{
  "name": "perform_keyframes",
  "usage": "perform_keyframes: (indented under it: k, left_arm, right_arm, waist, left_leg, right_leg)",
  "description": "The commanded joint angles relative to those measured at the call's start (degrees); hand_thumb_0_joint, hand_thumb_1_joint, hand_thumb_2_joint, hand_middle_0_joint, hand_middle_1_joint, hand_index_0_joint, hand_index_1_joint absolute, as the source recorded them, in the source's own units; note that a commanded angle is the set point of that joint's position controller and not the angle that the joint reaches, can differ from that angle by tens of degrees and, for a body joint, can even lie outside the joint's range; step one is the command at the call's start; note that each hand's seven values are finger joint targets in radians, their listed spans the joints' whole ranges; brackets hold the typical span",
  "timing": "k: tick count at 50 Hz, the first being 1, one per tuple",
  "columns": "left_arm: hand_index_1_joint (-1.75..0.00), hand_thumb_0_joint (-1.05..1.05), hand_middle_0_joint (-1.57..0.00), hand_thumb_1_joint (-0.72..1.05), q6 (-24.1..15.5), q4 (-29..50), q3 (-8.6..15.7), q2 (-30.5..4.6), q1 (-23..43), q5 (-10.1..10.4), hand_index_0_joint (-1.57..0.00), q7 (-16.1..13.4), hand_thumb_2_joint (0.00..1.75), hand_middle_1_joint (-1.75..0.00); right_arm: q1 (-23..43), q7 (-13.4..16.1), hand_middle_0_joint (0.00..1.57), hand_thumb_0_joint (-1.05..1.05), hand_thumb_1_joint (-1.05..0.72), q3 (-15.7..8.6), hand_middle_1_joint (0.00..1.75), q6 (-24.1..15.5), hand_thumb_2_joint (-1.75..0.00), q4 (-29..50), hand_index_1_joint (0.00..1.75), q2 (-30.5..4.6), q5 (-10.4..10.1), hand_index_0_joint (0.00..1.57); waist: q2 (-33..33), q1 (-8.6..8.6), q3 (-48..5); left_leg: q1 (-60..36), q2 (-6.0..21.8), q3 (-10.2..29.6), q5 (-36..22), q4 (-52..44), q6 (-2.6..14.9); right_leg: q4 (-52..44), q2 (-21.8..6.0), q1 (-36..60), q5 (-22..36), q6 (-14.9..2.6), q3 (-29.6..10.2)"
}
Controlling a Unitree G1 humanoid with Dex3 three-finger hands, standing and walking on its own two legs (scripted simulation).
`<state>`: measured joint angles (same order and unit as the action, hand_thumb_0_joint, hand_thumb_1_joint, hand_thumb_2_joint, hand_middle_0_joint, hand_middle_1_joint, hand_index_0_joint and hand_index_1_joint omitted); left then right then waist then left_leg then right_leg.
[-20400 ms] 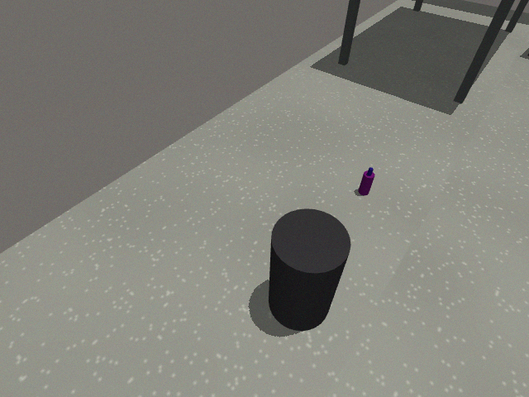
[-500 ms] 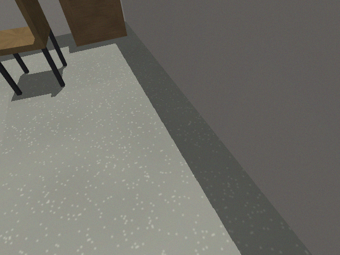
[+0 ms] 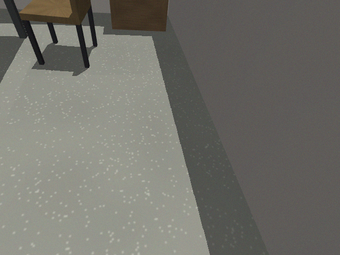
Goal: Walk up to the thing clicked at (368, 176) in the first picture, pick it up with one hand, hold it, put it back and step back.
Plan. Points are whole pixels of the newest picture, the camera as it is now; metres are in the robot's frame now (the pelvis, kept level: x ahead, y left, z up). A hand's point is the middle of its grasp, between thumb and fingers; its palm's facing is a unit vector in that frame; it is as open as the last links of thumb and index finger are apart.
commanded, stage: walk up
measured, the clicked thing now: out of the picture -0.68 +1.10 -0.66
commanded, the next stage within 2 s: none
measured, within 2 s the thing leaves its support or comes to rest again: neither
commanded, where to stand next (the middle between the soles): +0.16 -0.05 m, yaw +118 degrees
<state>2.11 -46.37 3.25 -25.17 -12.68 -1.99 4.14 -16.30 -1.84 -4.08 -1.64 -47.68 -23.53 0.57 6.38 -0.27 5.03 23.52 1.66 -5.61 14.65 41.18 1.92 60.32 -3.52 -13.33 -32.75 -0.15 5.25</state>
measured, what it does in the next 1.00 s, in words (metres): steps to the right, turning left: right foot, then left foot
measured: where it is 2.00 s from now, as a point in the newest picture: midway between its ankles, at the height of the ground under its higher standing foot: outside the picture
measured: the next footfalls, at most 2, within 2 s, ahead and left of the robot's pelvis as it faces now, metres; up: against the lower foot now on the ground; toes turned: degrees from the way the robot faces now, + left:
right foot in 0.34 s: +0.29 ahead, -0.19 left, +0.00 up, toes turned +18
left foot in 0.82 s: +0.08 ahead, -0.02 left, +0.00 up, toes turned +49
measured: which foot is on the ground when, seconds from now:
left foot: down 0.00-0.34, up 0.36-0.80, down 0.82-1.00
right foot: up 0.00-0.32, down 0.34-0.86, up 0.88-1.00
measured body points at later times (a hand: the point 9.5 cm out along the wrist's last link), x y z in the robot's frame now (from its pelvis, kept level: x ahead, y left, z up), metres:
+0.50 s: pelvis +0.12 -0.13 +0.02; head +0.19 -0.14 +0.46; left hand +0.09 +0.20 -0.07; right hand +0.38 -0.38 -0.11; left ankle +0.07 +0.02 -0.65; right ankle +0.25 -0.20 -0.71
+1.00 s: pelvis +0.12 -0.15 +0.02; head +0.11 -0.11 +0.47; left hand -0.10 +0.13 -0.10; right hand +0.43 -0.28 -0.07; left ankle +0.05 -0.05 -0.71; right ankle +0.24 -0.19 -0.66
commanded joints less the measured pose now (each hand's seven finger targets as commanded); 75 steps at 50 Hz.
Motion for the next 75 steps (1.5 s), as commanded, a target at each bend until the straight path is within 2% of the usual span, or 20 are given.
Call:
perform_keyframes:
  k: [1,6,13,15,17,19,23,32,39,41,42,44,48,55,57,59,60,62,66,75]
  left_arm:
    - [-0.3,0.0,-0.2,0.9,-2.98,8.96,1.97,-11.72,4.54,-0.18,-0.2,-0.33,0.9,-0.3]
    - [-0.3,0.0,-0.2,0.9,0.16,5.91,3.34,-11.15,0.46,0.68,-0.2,1.4,0.9,-0.3]
    - [-0.3,0.0,-0.2,0.9,-0.94,4.68,2.8,-7.72,3.74,3.17,-0.2,-1.67,0.9,-0.3]
    - [-0.3,0.0,-0.2,0.9,-1.58,1.76,3.46,-8.68,-1.24,3.28,-0.2,-2.63,0.9,-0.3]
    - [-0.3,0.0,-0.2,0.9,-2.44,1.54,4.9,-14.95,-2.72,1.18,-0.2,-3.68,0.9,-0.3]
    - [-0.3,0.0,-0.2,0.9,-1.98,6.06,5.19,-17.18,10.41,0.74,-0.2,-3.62,0.9,-0.3]
    - [-0.3,0.0,-0.2,0.9,-2.77,3.96,4.23,-13.53,10.49,0.99,-0.2,-3.89,0.9,-0.3]
    - [-0.3,0.0,-0.2,0.9,-3.97,3.74,6.16,-15.55,-0.15,0.6,-0.2,-4.7,0.9,-0.3]
    - [-0.3,0.0,-0.2,0.9,-3.57,5.68,6.25,-16.66,5.01,0.09,-0.2,-4.23,0.9,-0.3]
    - [-0.3,0.0,-0.2,0.9,-2.94,5.22,5.52,-14.47,4.96,0.23,-0.2,-4.01,0.9,-0.3]
    - [-0.3,0.0,-0.2,0.9,-2.53,5.1,4.61,-11.74,3.1,0.9,-0.2,-3.75,0.9,-0.3]
    - [-0.3,0.0,-0.2,0.9,-3.4,7.63,4.84,-13.49,10.96,0.88,-0.2,-3.97,0.9,-0.3]
    - [-0.3,0.0,-0.2,0.9,-3.68,2.95,4.41,-12.53,0.12,1.58,-0.2,-3.56,0.9,-0.3]
    - [-0.3,0.0,-0.2,0.9,-4.36,5.05,3.93,-10.43,1.41,1.54,-0.2,-4.18,0.9,-0.3]
    - [-0.3,0.0,-0.2,0.9,-5.1,3.95,4.04,-9.4,-3.43,1.65,-0.2,-4.64,0.9,-0.3]
    - [-0.3,0.0,-0.2,0.9,-5.5,3.99,5.77,-16.85,-6.32,-0.15,-0.2,-5.68,0.9,-0.3]
    - [-0.3,0.0,-0.2,0.9,-5.4,6.3,5.38,-16.34,0.95,-0.57,-0.2,-5.71,0.9,-0.3]
    - [-0.3,0.0,-0.2,0.9,-5.59,7.61,4.96,-14.36,6.42,-0.18,-0.2,-5.14,0.9,-0.3]
    - [-0.3,0.0,-0.2,0.9,-6.31,5.69,4.37,-12.02,2.22,0.28,-0.2,-4.5,0.9,-0.3]
    - [-0.3,0.0,-0.2,0.9,-3.28,6.83,4.22,-13.69,-2.64,0.4,-0.2,-1.73,0.9,-0.3]
  right_arm:
    - [-6.68,2.97,0.2,0.0,-0.9,-3.82,0.3,-1.0,-0.9,3.07,0.3,-17.63,-0.94,0.2]
    - [-0.83,3.43,0.2,0.0,-0.9,-2.74,0.3,-1.57,-0.9,5.27,0.3,-16.69,-0.59,0.2]
    - [5.19,2.93,0.2,0.0,-0.9,-2.78,0.3,0.82,-0.9,8.25,0.3,-14.65,1.14,0.2]
    - [7.1,3.17,0.2,0.0,-0.9,-2.47,0.3,1.84,-0.9,9.62,0.3,-12.54,0.76,0.2]
    - [1.45,3.42,0.2,0.0,-0.9,-0.42,0.3,2.45,-0.9,10.07,0.3,-5.24,-0.03,0.2]
    - [-6.99,3.83,0.2,0.0,-0.9,-1.91,0.3,3.43,-0.9,7.66,0.3,-9.63,0.47,0.2]
    - [-3.38,0.71,0.2,0.0,-0.9,-3.1,0.3,4.27,-0.9,6.21,0.3,-11.63,0.48,0.2]
    - [5.93,-2.51,0.2,0.0,-0.9,-2.27,0.3,5.0,-0.9,9.04,0.3,-10.86,1.96,0.2]
    - [0.28,-3.52,0.2,0.0,-0.9,-3.18,0.3,4.77,-0.9,7.06,0.3,-10.99,1.09,0.2]
    - [-5.11,-2.91,0.2,0.0,-0.9,-4.38,0.3,4.85,-0.9,5.44,0.3,-12.89,1.58,0.2]
    - [-4.09,-2.19,0.2,0.0,-0.9,-5.56,0.3,5.13,-0.9,6.41,0.3,-16.89,2.13,0.2]
    - [-1.13,-1.84,0.2,0.0,-0.9,-6.36,0.3,5.14,-0.9,8.7,0.3,-22.81,2.49,0.2]
    - [6.61,-0.31,0.2,0.0,-0.9,-4.02,0.3,4.48,-0.9,10.64,0.3,-16.06,1.3,0.2]
    - [3.79,-0.24,0.2,0.0,-0.9,-4.78,0.3,3.25,-0.9,12.49,0.3,-15.93,2.1,0.2]
    - [5.52,-0.06,0.2,0.0,-0.9,-4.28,0.3,3.19,-0.9,13.2,0.3,-13.87,1.36,0.2]
    - [2.7,0.15,0.2,0.0,-0.9,-2.34,0.3,2.9,-0.9,13.64,0.3,-7.2,0.11,0.2]
    - [-0.62,0.93,0.2,0.0,-0.9,-3.34,0.3,3.11,-0.9,11.48,0.3,-10.1,1.25,0.2]
    - [-1.99,0.42,0.2,0.0,-0.9,-4.97,0.3,3.47,-0.9,9.68,0.3,-15.12,0.99,0.2]
    - [-0.95,-1.24,0.2,0.0,-0.9,-4.09,0.3,3.17,-0.9,8.41,0.3,-11.72,1.0,0.2]
    - [2.9,0.2,0.2,0.0,-0.9,-3.31,0.3,0.99,-0.9,8.36,0.3,-9.36,0.36,0.2]
  waist:
    - [-9.43,-1.6,-4.26]
    - [-13.44,2.53,-3.36]
    - [-20.21,3.02,-2.55]
    - [-15.91,5.87,-6.68]
    - [7.01,5.36,-10.74]
    - [11.6,-0.19,-10.4]
    - [9.64,-0.45,-7.86]
    - [2.58,5.13,-8.42]
    - [1.83,1.18,-10.59]
    - [-5.58,-2.2,-11.49]
    - [-17.95,-2.53,-7.83]
    - [-24.59,-5.03,0.51]
    - [-16.92,1.75,-4.13]
    - [-14.67,1.8,-3.4]
    - [-10.56,5.6,-5.88]
    - [10.69,7.0,-9.18]
    - [4.04,3.5,-5.08]
    - [0.21,0.97,-2.49]
    - [1.98,2.06,-1.38]
    - [6.6,4.68,-4.35]
  left_leg:
    - [-24.0,18.26,38.78,-3.31,-25.88,14.84]
    - [-7.14,8.1,22.39,7.41,-26.71,9.62]
    - [2.44,4.28,21.09,-24.05,-14.53,6.85]
    - [4.42,0.33,20.06,-15.2,-5.58,3.37]
    - [13.56,-8.37,12.65,12.64,9.83,0.04]
    - [9.0,-2.81,10.48,18.53,19.56,-0.74]
    - [7.16,-0.22,9.99,7.6,23.18,-1.52]
    - [11.56,2.68,6.72,9.44,9.7,-2.25]
    - [-6.99,0.86,-0.07,8.73,-2.3,0.55]
    - [-15.8,-0.14,4.38,8.95,-9.22,3.3]
    - [-16.81,4.12,19.36,19.01,-18.87,7.23]
    - [-5.49,13.88,46.85,26.93,-30.86,16.8]
    - [-13.66,4.63,25.99,-0.5,-19.64,9.7]
    - [-0.46,5.71,36.51,1.74,-20.39,10.32]
    - [3.52,2.04,33.24,0.09,-13.49,6.0]
    - [17.06,-10.05,15.49,14.14,8.3,-0.78]
    - [18.27,-6.29,14.84,13.33,15.34,-2.88]
    - [14.35,-1.58,13.42,9.31,19.26,-2.7]
    - [12.15,-0.7,9.55,1.09,16.55,-2.0]
    - [-0.48,-2.56,-1.32,0.33,0.51,-3.19]
  right_leg:
    - [10.83,-1.67,-27.48,3.67,0.23,-11.74]
    - [-0.94,-0.73,-14.69,15.45,1.72,-8.34]
    - [-20.43,2.57,-2.38,19.55,1.07,-5.68]
    - [-31.22,2.77,7.18,27.15,-0.11,-5.19]
    - [-39.5,-13.72,12.57,24.05,-4.05,-22.03]
    - [-45.93,-24.74,0.78,7.91,-9.51,-34.19]
    - [-40.84,-13.23,-1.11,13.55,-6.81,-16.52]
    - [-39.85,-21.28,13.63,23.38,-9.35,-8.88]
    - [-36.17,-21.7,-0.96,14.3,-6.64,3.24]
    - [-25.31,-17.15,-9.53,-1.66,-2.82,7.1]
    - [-12.78,-10.41,-17.98,-3.6,0.86,11.09]
    - [-1.37,-0.23,-25.28,-5.39,2.77,0.55]
    - [-4.04,-2.02,-22.94,6.95,1.75,-2.18]
    - [-17.61,3.52,-6.29,7.56,-0.74,-5.29]
    - [-32.77,3.07,5.84,16.74,-2.13,-7.4]
    - [-46.96,-17.8,18.02,4.62,-6.0,-30.8]
    - [-48.35,-23.32,10.83,0.54,-8.51,-33.83]
    - [-49.99,-22.56,3.85,-2.57,-10.43,-29.73]
    - [-45.34,-13.35,6.7,13.73,-4.28,-10.51]
    - [-32.4,-13.92,6.55,42.06,-7.82,4.68]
